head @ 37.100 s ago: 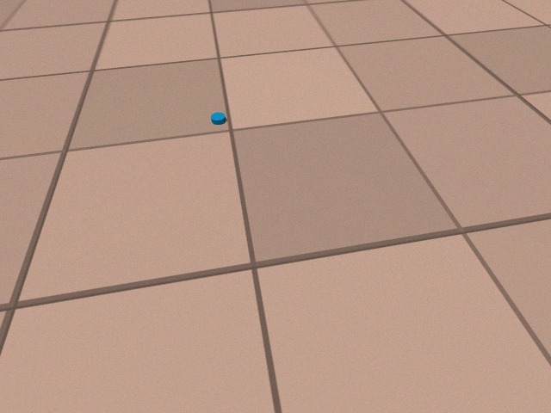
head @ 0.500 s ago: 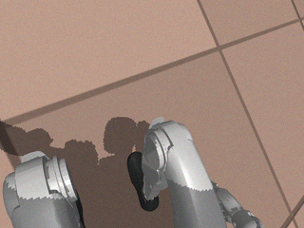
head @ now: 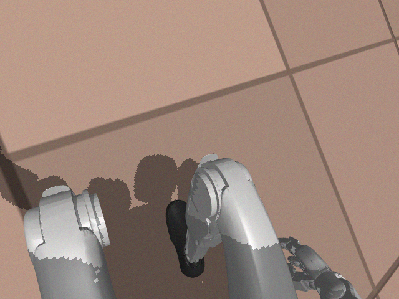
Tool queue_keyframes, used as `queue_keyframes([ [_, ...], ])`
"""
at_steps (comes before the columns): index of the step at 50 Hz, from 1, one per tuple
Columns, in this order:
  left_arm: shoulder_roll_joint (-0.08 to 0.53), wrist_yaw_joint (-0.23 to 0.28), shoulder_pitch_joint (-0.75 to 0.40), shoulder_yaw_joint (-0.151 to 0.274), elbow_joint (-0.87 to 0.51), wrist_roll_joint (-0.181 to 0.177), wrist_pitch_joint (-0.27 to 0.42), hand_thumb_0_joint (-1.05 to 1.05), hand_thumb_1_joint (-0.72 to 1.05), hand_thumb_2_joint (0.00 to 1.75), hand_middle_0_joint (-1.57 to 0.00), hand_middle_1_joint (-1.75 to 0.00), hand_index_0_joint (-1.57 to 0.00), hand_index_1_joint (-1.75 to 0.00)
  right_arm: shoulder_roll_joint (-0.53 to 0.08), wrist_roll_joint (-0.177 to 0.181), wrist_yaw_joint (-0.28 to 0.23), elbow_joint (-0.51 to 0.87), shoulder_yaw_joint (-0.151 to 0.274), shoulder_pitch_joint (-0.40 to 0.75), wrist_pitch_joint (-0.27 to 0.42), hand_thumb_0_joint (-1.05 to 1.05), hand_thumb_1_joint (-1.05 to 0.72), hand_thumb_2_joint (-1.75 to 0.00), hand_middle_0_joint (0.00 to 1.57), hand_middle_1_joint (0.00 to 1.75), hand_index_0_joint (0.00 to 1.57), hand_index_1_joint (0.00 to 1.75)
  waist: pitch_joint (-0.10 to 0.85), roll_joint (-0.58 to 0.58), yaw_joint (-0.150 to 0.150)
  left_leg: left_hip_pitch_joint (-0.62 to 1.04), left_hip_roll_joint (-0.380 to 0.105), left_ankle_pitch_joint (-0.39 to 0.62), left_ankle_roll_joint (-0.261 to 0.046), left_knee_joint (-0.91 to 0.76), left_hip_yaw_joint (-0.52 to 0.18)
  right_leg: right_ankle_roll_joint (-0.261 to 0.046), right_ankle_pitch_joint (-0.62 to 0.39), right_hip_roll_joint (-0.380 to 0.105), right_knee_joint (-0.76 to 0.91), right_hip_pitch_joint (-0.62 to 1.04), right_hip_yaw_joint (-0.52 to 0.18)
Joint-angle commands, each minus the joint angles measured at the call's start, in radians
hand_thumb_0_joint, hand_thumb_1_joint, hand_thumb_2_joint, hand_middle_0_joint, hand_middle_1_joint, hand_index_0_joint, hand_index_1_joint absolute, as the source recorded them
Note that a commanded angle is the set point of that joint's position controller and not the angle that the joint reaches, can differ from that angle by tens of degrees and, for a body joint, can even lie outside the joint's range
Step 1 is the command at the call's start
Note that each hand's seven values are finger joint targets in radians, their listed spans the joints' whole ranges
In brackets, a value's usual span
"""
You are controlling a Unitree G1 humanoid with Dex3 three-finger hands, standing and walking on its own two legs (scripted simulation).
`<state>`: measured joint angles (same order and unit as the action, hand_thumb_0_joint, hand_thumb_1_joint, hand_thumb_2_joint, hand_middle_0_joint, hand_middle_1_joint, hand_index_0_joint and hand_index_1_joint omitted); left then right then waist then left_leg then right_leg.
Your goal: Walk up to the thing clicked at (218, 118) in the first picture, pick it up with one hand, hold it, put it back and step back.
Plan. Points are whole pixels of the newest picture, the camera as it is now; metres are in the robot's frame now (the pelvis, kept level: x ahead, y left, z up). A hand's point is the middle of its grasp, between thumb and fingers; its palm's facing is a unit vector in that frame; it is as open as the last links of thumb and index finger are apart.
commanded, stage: approach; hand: left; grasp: from above
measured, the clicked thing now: out of the picture +0.47 +0.42 -0.30
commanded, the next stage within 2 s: rest palm in 0.42 s
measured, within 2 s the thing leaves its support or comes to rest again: neither
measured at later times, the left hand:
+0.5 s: hand out of the picture +0.43 +0.44 -0.20, palm faces -0.49 -0.20 -0.85, open 13.5 cm
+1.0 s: hand out of the picture +0.43 +0.41 -0.22, palm faces -0.43 -0.14 -0.89, open 13.8 cm
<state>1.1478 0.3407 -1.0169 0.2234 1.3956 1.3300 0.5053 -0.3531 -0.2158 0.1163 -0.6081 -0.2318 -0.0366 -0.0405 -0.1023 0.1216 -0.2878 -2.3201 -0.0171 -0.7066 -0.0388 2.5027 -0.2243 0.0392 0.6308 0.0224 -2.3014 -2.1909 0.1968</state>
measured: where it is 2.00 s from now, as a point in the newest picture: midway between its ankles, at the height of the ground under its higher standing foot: (144, 271)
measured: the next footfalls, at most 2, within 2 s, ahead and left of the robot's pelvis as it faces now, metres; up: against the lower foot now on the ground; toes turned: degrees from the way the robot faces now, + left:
none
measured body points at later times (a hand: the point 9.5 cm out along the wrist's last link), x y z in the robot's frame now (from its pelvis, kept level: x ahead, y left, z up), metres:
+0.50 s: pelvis +0.00 +0.00 -0.01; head +0.28 +0.13 +0.31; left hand +0.45 +0.44 -0.15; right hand +0.05 -0.27 -0.07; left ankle +0.07 +0.11 -0.29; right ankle +0.13 -0.12 -0.29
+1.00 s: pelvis +0.00 +0.00 -0.01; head +0.26 +0.14 +0.32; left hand +0.45 +0.41 -0.17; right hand +0.09 -0.26 -0.07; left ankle +0.07 +0.11 -0.29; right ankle +0.13 -0.12 -0.29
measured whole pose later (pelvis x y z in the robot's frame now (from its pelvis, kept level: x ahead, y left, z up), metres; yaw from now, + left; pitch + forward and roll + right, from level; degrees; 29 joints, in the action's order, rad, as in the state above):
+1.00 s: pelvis +0.00 +0.00 -0.01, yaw +0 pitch +27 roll -14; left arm 1.21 0.45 -1.08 0.16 1.63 1.37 0.40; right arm -0.32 -0.21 0.13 -0.60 -0.30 -0.07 0.05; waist -0.15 0.16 -0.34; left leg -2.36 -0.02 -0.68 -0.04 2.53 -0.21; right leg 0.05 0.60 0.03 -2.34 -2.24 0.18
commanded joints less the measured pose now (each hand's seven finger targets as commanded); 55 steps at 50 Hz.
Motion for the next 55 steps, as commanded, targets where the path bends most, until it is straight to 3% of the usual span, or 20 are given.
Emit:
queue_keyframes([
  [1, 0.268, 0.125, -0.309, -0.024, 0.008, 0.048, -0.120, 0.00, -0.43, 0.90, -0.07, -1.10, -0.11, -1.06, -0.285, 0.020, 0.009, -0.037, 0.094, -0.212, 0.016, 0.00, -0.89, -0.89, 0.20, 0.30, 0.20, 0.30, 0.567, -0.592, -0.050, 0.548, -0.027, 0.210, 0.026, -0.316, 0.058, -0.072, -0.170, 0.046, 0.154, 0.107, 0.064],
  [3, 0.264, 0.133, -0.351, -0.041, 0.029, 0.040, -0.173, 0.00, -0.42, 0.88, -0.06, -1.12, -0.11, -1.07, -0.292, 0.029, 0.014, -0.021, 0.101, -0.230, 0.040, 0.00, -0.89, -0.89, 0.20, 0.30, 0.20, 0.30, 0.581, -0.548, -0.061, 0.528, -0.020, 0.180, 0.022, -0.320, 0.056, -0.069, -0.163, 0.040, 0.156, 0.118, 0.054],
  [4, 0.274, 0.135, -0.364, -0.029, 0.050, 0.029, -0.198, 0.00, -0.41, 0.86, -0.06, -1.13, -0.12, -1.07, -0.296, 0.032, 0.015, -0.014, 0.104, -0.235, 0.050, 0.00, -0.89, -0.89, 0.20, 0.30, 0.20, 0.30, 0.589, -0.531, -0.069, 0.519, -0.017, 0.188, 0.019, -0.313, 0.060, -0.063, -0.173, 0.038, 0.160, 0.138, 0.054],
  [7, 0.266, 0.099, -0.344, -0.049, 0.119, -0.020, -0.250, 0.00, -0.39, 0.84, -0.06, -1.15, -0.13, -1.08, -0.304, 0.045, 0.017, 0.008, 0.098, -0.250, 0.082, 0.00, -0.89, -0.89, 0.20, 0.30, 0.20, 0.30, 0.575, -0.434, -0.093, 0.457, -0.011, 0.166, 0.001, -0.287, 0.067, -0.053, -0.164, 0.032, 0.177, 0.171, 0.031],
  [9, 0.321, 0.053, -0.328, -0.046, 0.116, -0.043, -0.272, 0.00, -0.40, 0.84, -0.06, -1.16, -0.13, -1.09, -0.299, 0.052, 0.016, 0.018, 0.084, -0.243, 0.096, 0.00, -0.90, -0.89, 0.20, 0.30, 0.20, 0.30, 0.594, -0.403, -0.077, 0.410, -0.008, 0.153, -0.011, -0.271, 0.083, -0.050, -0.148, 0.032, 0.189, 0.230, 0.009],
  [12, 0.423, -0.026, -0.278, -0.016, 0.085, -0.064, -0.275, 0.00, -0.42, 0.85, -0.07, -1.16, -0.13, -1.09, -0.303, 0.062, 0.004, 0.026, 0.068, -0.221, 0.091, 0.00, -0.90, -0.89, 0.20, 0.30, 0.20, 0.30, 0.641, -0.418, -0.030, 0.392, -0.007, 0.157, -0.010, -0.270, 0.104, -0.053, -0.141, 0.030, 0.189, 0.290, -0.007],
  [16, 0.493, -0.106, -0.253, 0.026, -0.023, -0.089, -0.215, 0.00, -0.44, 0.86, -0.07, -1.16, -0.12, -1.10, -0.318, 0.055, -0.008, 0.025, 0.044, -0.245, 0.064, 0.00, -0.91, -0.90, 0.20, 0.30, 0.20, 0.30, 0.661, -0.478, -0.033, 0.455, -0.012, 0.218, 0.006, -0.261, 0.107, -0.059, -0.171, 0.032, 0.191, 0.350, -0.003],
  [20, 0.487, -0.142, -0.235, 0.068, -0.115, -0.124, -0.102, 0.00, -0.46, 0.89, -0.06, -1.14, -0.11, -1.09, -0.326, 0.032, -0.017, 0.016, 0.033, -0.257, 0.043, 0.00, -0.90, -0.89, 0.20, 0.30, 0.20, 0.30, 0.674, -0.523, -0.050, 0.548, -0.022, 0.276, 0.022, -0.239, 0.072, -0.063, -0.194, 0.033, 0.183, 0.340, 0.026],
  [22, 0.491, -0.147, -0.238, 0.088, -0.164, -0.120, -0.048, 0.00, -0.48, 0.91, -0.06, -1.11, -0.10, -1.07, -0.341, 0.018, -0.020, 0.005, 0.039, -0.268, 0.035, 0.00, -0.90, -0.89, 0.20, 0.30, 0.20, 0.30, 0.679, -0.564, -0.044, 0.620, -0.021, 0.332, 0.035, -0.228, 0.039, -0.070, -0.214, 0.028, 0.169, 0.299, 0.035],
  [26, 0.475, -0.108, -0.235, 0.099, -0.255, -0.100, 0.024, 0.00, -0.42, 0.98, -0.08, -1.16, -0.12, -1.12, -0.309, -0.005, -0.009, 0.000, 0.056, -0.262, 0.013, 0.00, -0.89, -0.89, 0.20, 0.30, 0.20, 0.30, 0.739, -0.664, -0.016, 0.728, -0.035, 0.380, 0.045, -0.258, 0.027, -0.069, -0.214, 0.035, 0.153, 0.268, 0.044],
  [27, 0.458, -0.090, -0.229, 0.093, -0.261, -0.087, 0.019, 0.00, -0.46, 0.90, -0.06, -1.08, -0.10, -1.04, -0.296, -0.006, -0.005, -0.005, 0.062, -0.255, 0.008, 0.00, -0.89, -0.89, 0.20, 0.30, 0.20, 0.30, 0.753, -0.678, -0.010, 0.743, -0.038, 0.387, 0.043, -0.263, 0.039, -0.066, -0.220, 0.038, 0.151, 0.264, 0.039],
  [29, 0.408, -0.052, -0.194, 0.090, -0.179, -0.058, -0.002, 0.00, -0.51, 0.97, -0.06, -1.00, -0.06, -0.99, -0.302, -0.002, 0.003, -0.017, 0.074, -0.246, -0.002, 0.00, -0.88, -0.89, 0.20, 0.30, 0.20, 0.30, 0.675, -0.678, -0.012, 0.718, -0.034, 0.407, 0.046, -0.277, 0.034, -0.069, -0.224, 0.038, 0.143, 0.202, 0.053],
  [34, 0.300, 0.012, -0.170, -0.001, 0.006, -0.014, -0.059, 0.00, -0.52, 0.98, -0.06, -1.00, -0.06, -0.99, -0.296, 0.016, 0.016, -0.026, 0.074, -0.231, 0.001, 0.00, -0.89, -0.90, 0.20, 0.30, 0.20, 0.30, 0.514, -0.555, -0.048, 0.568, -0.034, 0.304, 0.027, -0.293, 0.027, -0.061, -0.194, 0.038, 0.148, 0.126, 0.068],
  [37, 0.312, 0.046, -0.232, -0.027, 0.026, 0.003, -0.076, 0.00, -0.47, 0.93, -0.06, -1.04, -0.08, -1.02, -0.302, 0.022, 0.017, -0.021, 0.067, -0.223, 0.014, 0.00, -0.89, -0.89, 0.20, 0.30, 0.20, 0.30, 0.526, -0.524, -0.067, 0.548, -0.030, 0.259, 0.020, -0.290, 0.029, -0.059, -0.187, 0.040, 0.152, 0.156, 0.065],
  [41, 0.330, 0.095, -0.291, -0.022, 0.050, -0.004, -0.077, 0.00, -0.47, 0.93, -0.06, -1.05, -0.08, -1.02, -0.313, 0.018, 0.016, -0.011, 0.061, -0.220, 0.043, 0.00, -0.88, -0.89, 0.20, 0.30, 0.20, 0.30, 0.562, -0.485, -0.093, 0.556, -0.027, 0.209, 0.019, -0.283, 0.029, -0.051, -0.172, 0.039, 0.145, 0.189, 0.063],
  [45, 0.372, 0.138, -0.308, -0.028, 0.081, 0.015, -0.085, 0.00, -0.46, 0.92, -0.06, -1.07, -0.09, -1.04, -0.310, 0.011, 0.003, -0.008, 0.046, -0.192, 0.069, 0.00, -0.89, -0.89, 0.20, 0.30, 0.20, 0.30, 0.578, -0.521, -0.083, 0.528, -0.024, 0.152, 0.023, -0.269, 0.053, -0.053, -0.143, 0.039, 0.148, 0.203, 0.049],
  [46, 0.361, 0.142, -0.304, -0.047, 0.091, 0.025, -0.093, 0.00, -0.46, 0.92, -0.06, -1.06, -0.09, -1.03, -0.306, 0.009, 0.001, -0.005, 0.042, -0.194, 0.078, 0.00, -0.89, -0.89, 0.20, 0.30, 0.20, 0.30, 0.576, -0.535, -0.088, 0.529, -0.026, 0.143, 0.025, -0.266, 0.055, -0.056, -0.136, 0.040, 0.141, 0.194, 0.047],
  [51, 0.397, 0.176, -0.325, -0.024, 0.094, 0.013, -0.129, 0.00, -0.49, 0.95, -0.06, -1.04, -0.08, -1.03, -0.311, 0.004, -0.005, -0.014, 0.032, -0.202, 0.103, 0.00, -0.89, -0.90, 0.20, 0.30, 0.20, 0.30, 0.602, -0.595, -0.077, 0.551, -0.029, 0.203, 0.033, -0.261, 0.054, -0.061, -0.176, 0.040, 0.127, 0.200, 0.050],
  [52, 0.376, 0.175, -0.306, -0.040, 0.112, 0.014, -0.139, 0.00, -0.50, 0.95, -0.06, -1.04, -0.07, -1.03, -0.312, 0.001, -0.003, -0.014, 0.027, -0.216, 0.109, 0.00, -0.89, -0.90, 0.20, 0.30, 0.20, 0.30, 0.592, -0.586, -0.094, 0.561, -0.031, 0.217, 0.031, -0.259, 0.054, -0.061, -0.181, 0.041, 0.127, 0.202, 0.049],
  [55, 0.390, 0.170, -0.311, -0.032, 0.104, -0.006, -0.162, 0.00, -0.50, 0.95, -0.06, -1.04, -0.07, -1.02, -0.317, 0.004, 0.001, -0.025, 0.025, -0.229, 0.126, 0.00, -0.89, -0.89, 0.20, 0.30, 0.20, 0.30, 0.589, -0.576, -0.097, 0.545, -0.032, 0.262, 0.030, -0.237, 0.053, -0.057, -0.214, 0.039, 0.122, 0.208, 0.050],
])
